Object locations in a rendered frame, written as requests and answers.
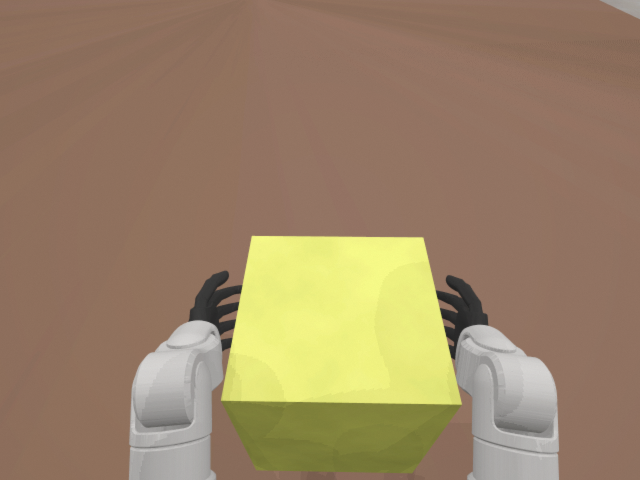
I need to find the right robot forearm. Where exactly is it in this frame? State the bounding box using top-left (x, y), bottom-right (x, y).
top-left (455, 325), bottom-right (559, 480)

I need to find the left robot hand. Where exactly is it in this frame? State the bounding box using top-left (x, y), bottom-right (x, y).
top-left (188, 271), bottom-right (243, 351)

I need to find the right robot hand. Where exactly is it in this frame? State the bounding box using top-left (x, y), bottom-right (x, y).
top-left (436, 275), bottom-right (488, 360)

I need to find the carton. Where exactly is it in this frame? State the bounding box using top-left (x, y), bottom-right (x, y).
top-left (221, 236), bottom-right (462, 473)

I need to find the left robot forearm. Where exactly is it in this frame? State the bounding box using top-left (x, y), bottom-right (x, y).
top-left (129, 320), bottom-right (224, 480)

